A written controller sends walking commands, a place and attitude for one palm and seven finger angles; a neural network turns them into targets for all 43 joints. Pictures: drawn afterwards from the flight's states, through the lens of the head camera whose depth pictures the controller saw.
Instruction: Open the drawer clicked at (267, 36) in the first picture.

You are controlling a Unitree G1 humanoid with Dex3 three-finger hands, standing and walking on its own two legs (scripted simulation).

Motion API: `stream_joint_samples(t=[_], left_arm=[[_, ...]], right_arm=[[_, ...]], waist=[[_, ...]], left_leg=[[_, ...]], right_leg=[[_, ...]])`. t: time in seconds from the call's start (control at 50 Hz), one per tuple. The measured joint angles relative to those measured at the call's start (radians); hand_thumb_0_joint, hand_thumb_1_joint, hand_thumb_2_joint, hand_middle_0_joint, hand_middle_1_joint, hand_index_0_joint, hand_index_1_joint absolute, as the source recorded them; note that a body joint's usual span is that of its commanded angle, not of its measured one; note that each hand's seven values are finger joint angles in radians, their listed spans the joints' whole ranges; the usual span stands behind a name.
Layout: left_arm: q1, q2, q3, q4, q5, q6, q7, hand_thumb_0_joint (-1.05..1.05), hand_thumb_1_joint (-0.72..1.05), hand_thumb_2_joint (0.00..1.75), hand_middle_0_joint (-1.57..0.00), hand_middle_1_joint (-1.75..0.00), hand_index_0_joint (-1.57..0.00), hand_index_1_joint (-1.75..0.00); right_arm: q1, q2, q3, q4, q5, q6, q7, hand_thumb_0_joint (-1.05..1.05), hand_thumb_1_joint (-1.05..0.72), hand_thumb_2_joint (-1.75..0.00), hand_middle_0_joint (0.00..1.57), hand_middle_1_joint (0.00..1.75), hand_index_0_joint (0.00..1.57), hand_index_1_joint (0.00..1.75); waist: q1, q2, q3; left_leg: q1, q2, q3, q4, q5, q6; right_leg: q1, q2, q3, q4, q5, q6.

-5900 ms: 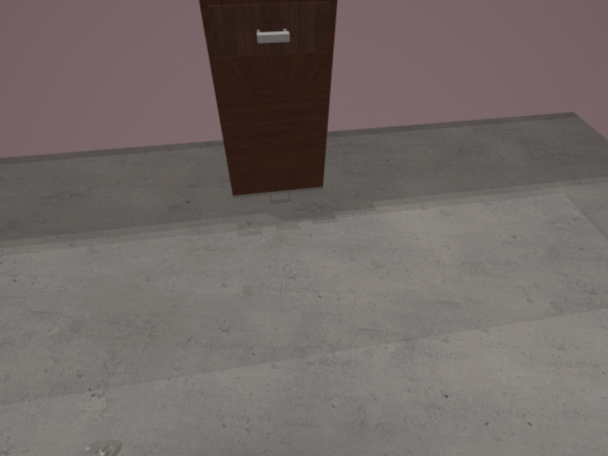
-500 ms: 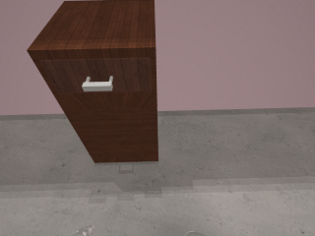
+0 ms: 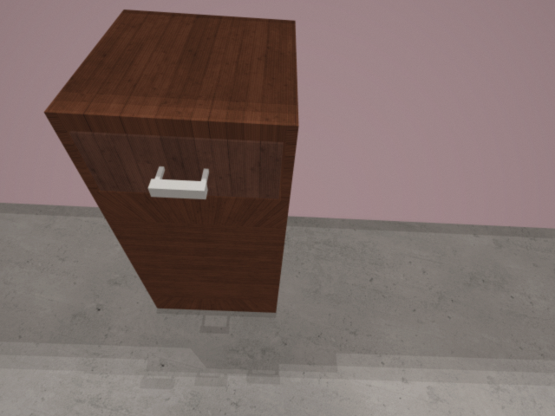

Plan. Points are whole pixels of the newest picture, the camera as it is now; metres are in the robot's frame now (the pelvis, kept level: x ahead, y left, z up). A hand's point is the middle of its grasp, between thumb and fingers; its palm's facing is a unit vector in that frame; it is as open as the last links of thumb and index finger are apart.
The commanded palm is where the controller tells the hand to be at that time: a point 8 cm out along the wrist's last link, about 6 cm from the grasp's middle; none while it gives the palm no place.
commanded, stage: come to a stop and stand still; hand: left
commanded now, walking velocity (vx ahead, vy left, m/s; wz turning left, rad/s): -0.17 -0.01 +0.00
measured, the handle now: (181, 180) +0.52 +0.24 -0.02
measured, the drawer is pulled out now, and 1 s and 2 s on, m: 0.00 0.00 0.00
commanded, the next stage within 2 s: look again from close up in 1.46 s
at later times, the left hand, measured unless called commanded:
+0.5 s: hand out of the picture +0.02 +0.12 -0.14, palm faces +0.10 -0.95 -0.28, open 7.3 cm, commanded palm none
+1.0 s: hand out of the picture -0.04 +0.17 -0.18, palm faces +0.07 -0.98 -0.17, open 7.3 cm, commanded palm none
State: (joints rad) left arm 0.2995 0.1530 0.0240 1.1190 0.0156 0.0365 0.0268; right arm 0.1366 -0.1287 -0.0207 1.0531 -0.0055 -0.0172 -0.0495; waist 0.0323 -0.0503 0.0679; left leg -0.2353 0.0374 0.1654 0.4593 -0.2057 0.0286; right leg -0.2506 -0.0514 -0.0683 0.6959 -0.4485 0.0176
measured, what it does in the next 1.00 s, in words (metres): steps on the spot: right foot, then left foot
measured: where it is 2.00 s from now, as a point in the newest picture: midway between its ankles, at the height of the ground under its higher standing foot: outside the picture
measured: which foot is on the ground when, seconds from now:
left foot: down 0.00-0.20, up 0.22-0.74, down 0.76-1.00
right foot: up 0.00-0.18, down 0.20-1.00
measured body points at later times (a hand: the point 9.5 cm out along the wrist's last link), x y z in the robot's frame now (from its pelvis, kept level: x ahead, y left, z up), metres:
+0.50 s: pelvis -0.02 -0.07 +0.01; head +0.00 -0.11 +0.46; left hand +0.02 +0.17 -0.12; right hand +0.00 -0.32 -0.16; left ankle -0.08 +0.10 -0.66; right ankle -0.01 -0.15 -0.74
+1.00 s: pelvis -0.02 +0.00 +0.00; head -0.01 +0.01 +0.45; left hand -0.04 +0.22 -0.16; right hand +0.02 -0.24 -0.15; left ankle -0.07 +0.11 -0.74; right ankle -0.01 -0.15 -0.74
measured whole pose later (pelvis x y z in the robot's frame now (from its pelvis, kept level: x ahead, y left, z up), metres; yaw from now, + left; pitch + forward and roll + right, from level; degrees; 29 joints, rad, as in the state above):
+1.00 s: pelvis -0.02 +0.00 +0.00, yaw +1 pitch +0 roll +0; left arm 0.27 0.17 0.02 1.15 0.02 0.02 0.02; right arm 0.23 -0.16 0.00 1.10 -0.01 -0.01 -0.03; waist 0.03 -0.02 0.02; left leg -0.11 0.02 0.04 0.42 -0.31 0.00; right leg -0.22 -0.07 -0.07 0.43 -0.21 0.04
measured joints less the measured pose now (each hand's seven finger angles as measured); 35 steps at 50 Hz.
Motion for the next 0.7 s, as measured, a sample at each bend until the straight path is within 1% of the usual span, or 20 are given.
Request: stream_joint_samples(t=[0.06, 0.1, 0.14, 0.18, 0.2, 0.24, 0.26, 0.28, 0.32, 0.36, 0.44, 0.5, 0.56, 0.66, 0.7], left_arm=[[-0.020, 0.004, 0.014, -0.027, 0.003, 0.012, 0.000, 0.00, 0.91, 0.90, -0.20, -0.30, -0.20, -0.30], [-0.036, 0.012, 0.024, -0.047, 0.004, 0.016, 0.001, 0.00, 0.91, 0.90, -0.20, -0.30, -0.20, -0.30], [-0.052, 0.021, 0.030, -0.066, 0.003, 0.013, 0.003, 0.00, 0.91, 0.90, -0.20, -0.30, -0.20, -0.30], [-0.056, 0.033, 0.032, -0.085, 0.005, -0.001, 0.003, 0.00, 0.91, 0.90, -0.20, -0.30, -0.20, -0.30], [-0.056, 0.038, 0.031, -0.089, 0.009, -0.012, 0.006, 0.00, 0.91, 0.90, -0.20, -0.30, -0.20, -0.30], [-0.066, 0.029, 0.022, -0.087, 0.014, -0.017, 0.006, 0.00, 0.91, 0.90, -0.20, -0.30, -0.20, -0.30], [-0.067, 0.024, 0.018, -0.089, 0.014, -0.018, 0.005, 0.00, 0.91, 0.90, -0.20, -0.30, -0.20, -0.30], [-0.068, 0.018, 0.015, -0.090, 0.014, -0.019, 0.003, 0.00, 0.91, 0.90, -0.20, -0.30, -0.20, -0.30], [-0.069, 0.008, 0.011, -0.093, 0.013, -0.021, 0.001, 0.00, 0.91, 0.90, -0.20, -0.30, -0.20, -0.30], [-0.074, -0.002, 0.010, -0.098, 0.011, -0.022, -0.001, 0.00, 0.91, 0.90, -0.20, -0.30, -0.20, -0.30], [-0.083, -0.011, 0.015, -0.112, 0.009, -0.033, 0.005, 0.00, 0.92, 0.90, -0.20, -0.30, -0.21, -0.30], [-0.082, -0.008, 0.017, -0.117, 0.010, -0.039, 0.005, 0.00, 0.92, 0.90, -0.20, -0.30, -0.21, -0.30], [-0.072, -0.003, 0.018, -0.112, 0.013, -0.038, 0.004, 0.00, 0.92, 0.90, -0.20, -0.30, -0.21, -0.30], [-0.044, 0.013, 0.022, -0.084, 0.020, -0.025, -0.003, 0.00, 0.91, 0.90, -0.20, -0.30, -0.21, -0.30], [-0.034, 0.021, 0.024, -0.067, 0.019, -0.018, -0.005, 0.00, 0.91, 0.90, -0.20, -0.30, -0.21, -0.30]], right_arm=[[-0.021, -0.012, -0.015, -0.015, -0.004, 0.018, 0.001, -0.01, -0.94, -0.89, 0.20, 0.30, 0.21, 0.30], [-0.025, -0.023, -0.022, -0.018, -0.008, 0.030, 0.006, -0.01, -0.94, -0.89, 0.21, 0.30, 0.21, 0.30], [-0.021, -0.036, -0.029, -0.016, -0.011, 0.040, 0.012, 0.00, -0.93, -0.89, 0.21, 0.30, 0.21, 0.30], [-0.008, -0.048, -0.034, -0.011, -0.009, 0.048, 0.021, 0.00, -0.92, -0.89, 0.20, 0.30, 0.20, 0.30], [-0.001, -0.052, -0.036, -0.009, -0.005, 0.052, 0.025, 0.00, -0.92, -0.89, 0.20, 0.30, 0.20, 0.30], [0.012, -0.070, -0.042, -0.003, -0.002, 0.068, 0.034, 0.00, -0.92, -0.89, 0.20, 0.30, 0.20, 0.30], [0.021, -0.075, -0.043, 0.001, -0.003, 0.076, 0.038, 0.00, -0.92, -0.89, 0.20, 0.30, 0.20, 0.30], [0.030, -0.080, -0.043, 0.006, -0.005, 0.081, 0.041, 0.00, -0.92, -0.89, 0.20, 0.30, 0.20, 0.30], [0.047, -0.087, -0.044, 0.011, -0.007, 0.081, 0.048, 0.00, -0.92, -0.89, 0.20, 0.30, 0.20, 0.30], [0.068, -0.093, -0.045, 0.011, -0.009, 0.078, 0.052, 0.01, -0.92, -0.89, 0.20, 0.30, 0.20, 0.30], [0.100, -0.102, -0.046, 0.010, -0.013, 0.082, 0.053, 0.01, -0.91, -0.89, 0.20, 0.30, 0.20, 0.30], [0.108, -0.108, -0.046, 0.009, -0.015, 0.089, 0.051, 0.01, -0.91, -0.89, 0.20, 0.30, 0.20, 0.30], [0.103, -0.111, -0.044, 0.005, -0.013, 0.090, 0.051, 0.01, -0.91, -0.89, 0.20, 0.30, 0.20, 0.30], [0.078, -0.100, -0.033, -0.009, -0.005, 0.073, 0.050, 0.01, -0.91, -0.89, 0.20, 0.30, 0.20, 0.30], [0.069, -0.092, -0.026, -0.015, -0.003, 0.060, 0.048, 0.01, -0.91, -0.89, 0.20, 0.30, 0.20, 0.30]], waist=[[-0.010, 0.024, 0.025], [-0.015, 0.039, 0.034], [-0.017, 0.053, 0.036], [-0.016, 0.058, 0.025], [-0.015, 0.058, 0.018], [-0.022, 0.087, 0.012], [-0.021, 0.093, 0.003], [-0.020, 0.095, -0.006], [-0.019, 0.095, -0.020], [-0.021, 0.092, -0.029], [-0.017, 0.082, -0.032], [-0.011, 0.077, -0.026], [-0.004, 0.071, -0.019], [0.012, 0.056, -0.019], [0.015, 0.051, -0.023]], left_leg=[[-0.006, 0.018, 0.004, -0.005, 0.010, -0.010], [-0.014, 0.031, 0.002, 0.002, 0.014, -0.022], [-0.025, 0.042, -0.002, 0.019, 0.013, -0.036], [-0.047, 0.048, -0.007, 0.061, -0.002, -0.055], [-0.063, 0.049, -0.009, 0.094, -0.022, -0.059], [-0.090, 0.042, -0.063, 0.174, -0.145, -0.053], [-0.103, 0.030, -0.088, 0.223, -0.187, -0.047], [-0.115, 0.017, -0.108, 0.275, -0.202, -0.042], [-0.134, -0.003, -0.131, 0.371, -0.187, -0.040], [-0.145, -0.016, -0.142, 0.442, -0.158, -0.046], [-0.147, -0.025, -0.157, 0.509, -0.135, -0.065], [-0.139, -0.022, -0.166, 0.508, -0.143, -0.075], [-0.124, -0.013, -0.167, 0.467, -0.162, -0.078], [-0.063, -0.004, -0.151, 0.291, -0.187, -0.064], [-0.024, -0.005, -0.141, 0.190, -0.158, -0.057]], right_leg=[[-0.069, 0.008, 0.017, 0.116, -0.043, 0.002], [-0.093, 0.009, 0.020, 0.138, -0.040, 0.001], [-0.087, 0.004, 0.016, 0.092, -0.002, -0.002], [-0.044, -0.005, 0.012, -0.041, 0.110, -0.001], [-0.036, -0.008, 0.016, -0.078, 0.145, -0.012], [-0.032, 0.007, -0.005, -0.064, 0.133, -0.040], [-0.026, 0.011, -0.010, -0.075, 0.131, -0.051], [-0.018, 0.013, -0.011, -0.096, 0.137, -0.059], [0.001, 0.015, -0.014, -0.150, 0.166, -0.066], [0.014, 0.013, -0.019, -0.196, 0.192, -0.071], [0.021, 0.004, -0.030, -0.249, 0.224, -0.076], [0.018, -0.006, -0.036, -0.266, 0.238, -0.075], [0.012, -0.015, -0.038, -0.274, 0.247, -0.070], [-0.001, -0.022, -0.027, -0.279, 0.261, -0.053], [-0.007, -0.020, -0.025, -0.273, 0.262, -0.043]])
